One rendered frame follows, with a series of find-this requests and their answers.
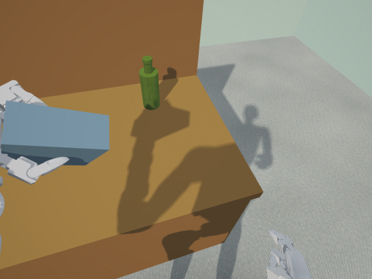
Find left robot hand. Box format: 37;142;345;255
0;80;69;185

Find table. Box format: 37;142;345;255
0;0;263;279

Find right robot hand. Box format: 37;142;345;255
266;230;312;279

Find sponge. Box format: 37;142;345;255
1;101;109;166

